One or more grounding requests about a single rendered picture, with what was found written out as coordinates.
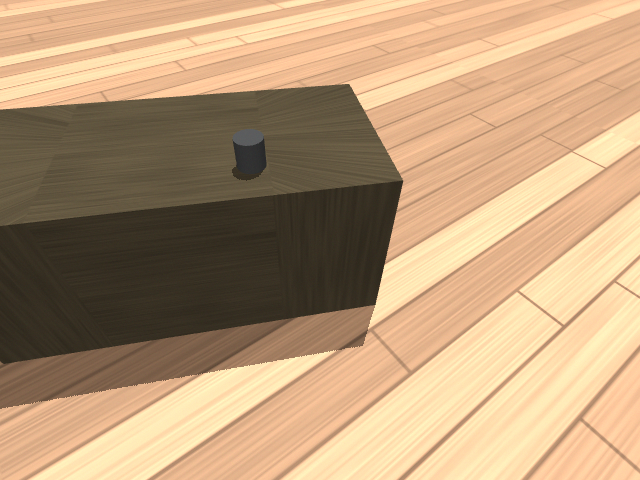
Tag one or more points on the can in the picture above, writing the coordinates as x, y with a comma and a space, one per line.
249, 147

